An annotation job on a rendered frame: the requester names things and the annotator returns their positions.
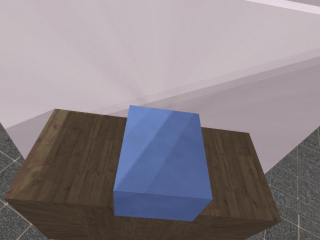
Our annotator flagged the pedestal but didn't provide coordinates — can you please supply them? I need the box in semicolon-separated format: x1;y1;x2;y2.
3;108;282;240

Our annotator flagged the carton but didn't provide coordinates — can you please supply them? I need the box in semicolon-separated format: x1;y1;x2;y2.
113;105;213;222

